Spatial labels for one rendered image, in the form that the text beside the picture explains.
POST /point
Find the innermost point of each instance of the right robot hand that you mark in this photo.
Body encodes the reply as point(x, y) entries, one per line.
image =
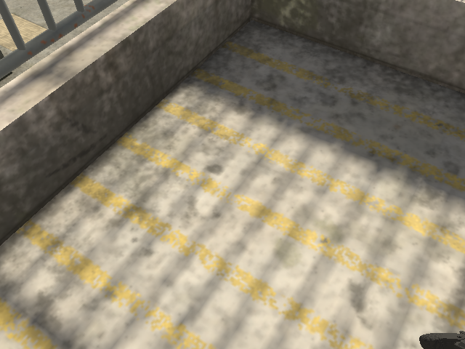
point(443, 340)

